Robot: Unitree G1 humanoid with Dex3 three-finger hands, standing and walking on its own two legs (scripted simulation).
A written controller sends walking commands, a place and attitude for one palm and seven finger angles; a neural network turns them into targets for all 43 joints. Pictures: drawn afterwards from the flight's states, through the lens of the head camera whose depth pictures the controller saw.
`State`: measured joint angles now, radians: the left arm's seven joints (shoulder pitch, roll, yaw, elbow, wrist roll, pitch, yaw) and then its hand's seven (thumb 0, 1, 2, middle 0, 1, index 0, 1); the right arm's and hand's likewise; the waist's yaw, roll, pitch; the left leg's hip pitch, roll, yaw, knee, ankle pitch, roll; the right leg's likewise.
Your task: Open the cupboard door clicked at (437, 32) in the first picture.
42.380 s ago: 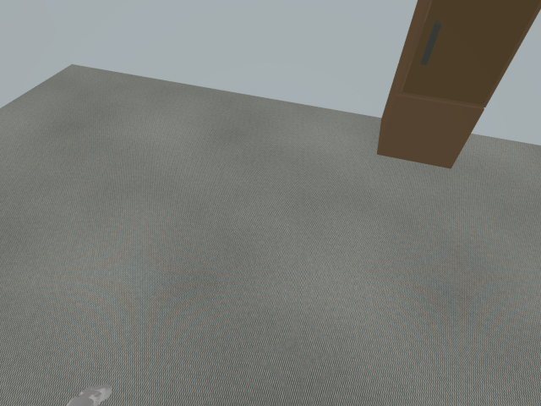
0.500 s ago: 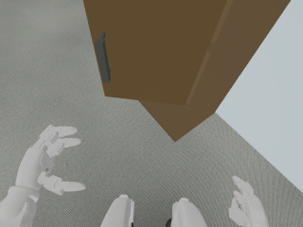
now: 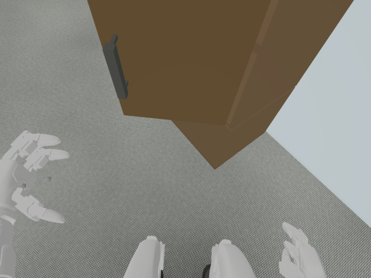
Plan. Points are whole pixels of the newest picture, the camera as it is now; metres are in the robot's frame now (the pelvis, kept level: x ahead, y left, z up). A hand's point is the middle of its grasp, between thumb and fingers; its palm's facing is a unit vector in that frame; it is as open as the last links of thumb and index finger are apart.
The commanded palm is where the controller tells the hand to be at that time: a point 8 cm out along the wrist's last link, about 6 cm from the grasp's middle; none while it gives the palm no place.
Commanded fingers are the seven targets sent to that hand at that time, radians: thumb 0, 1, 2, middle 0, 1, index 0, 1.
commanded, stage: raise the hand with hooked fingers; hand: left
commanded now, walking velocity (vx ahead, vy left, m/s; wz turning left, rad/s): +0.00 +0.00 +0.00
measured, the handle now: (119, 68) +0.61 +0.22 +0.02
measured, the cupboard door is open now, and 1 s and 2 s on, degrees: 47 47 47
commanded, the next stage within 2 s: move the hooked fingers beside the handle in 0.46 s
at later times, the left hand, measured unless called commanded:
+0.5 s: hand (53, 185) +0.27 +0.27 +0.04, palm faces -0.05 -1.00 -0.08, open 14.0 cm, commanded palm +0.26 +0.32 +0.04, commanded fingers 0.00 -0.50 0.30 -0.30 -1.20 -0.30 -1.20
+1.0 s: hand (63, 147) +0.35 +0.28 +0.04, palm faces -0.04 -1.00 -0.04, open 14.0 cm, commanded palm +0.34 +0.32 +0.04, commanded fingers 0.00 -0.50 0.30 -0.30 -1.20 -0.30 -1.20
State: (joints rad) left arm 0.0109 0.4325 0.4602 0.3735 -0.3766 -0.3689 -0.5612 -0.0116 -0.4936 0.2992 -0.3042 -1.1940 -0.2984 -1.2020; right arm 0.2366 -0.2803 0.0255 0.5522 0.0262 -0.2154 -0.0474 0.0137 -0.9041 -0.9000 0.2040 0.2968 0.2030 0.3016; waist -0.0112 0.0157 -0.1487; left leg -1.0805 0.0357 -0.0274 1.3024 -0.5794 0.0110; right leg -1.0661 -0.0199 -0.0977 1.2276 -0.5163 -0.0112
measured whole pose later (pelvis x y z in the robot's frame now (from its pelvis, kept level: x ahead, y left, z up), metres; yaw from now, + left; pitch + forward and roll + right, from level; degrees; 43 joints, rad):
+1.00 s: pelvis -0.01 +0.01 -0.01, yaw -1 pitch +22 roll -3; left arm -0.30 0.48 0.47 0.62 -0.30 -0.34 -0.55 -0.01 -0.50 0.30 -0.31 -1.20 -0.30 -1.20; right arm 0.25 -0.29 0.04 0.56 0.02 -0.17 -0.05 0.01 -0.90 -0.90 0.20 0.30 0.20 0.30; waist -0.05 0.01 -0.15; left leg -1.14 0.04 -0.01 1.32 -0.57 0.02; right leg -1.13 -0.02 -0.08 1.24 -0.49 0.00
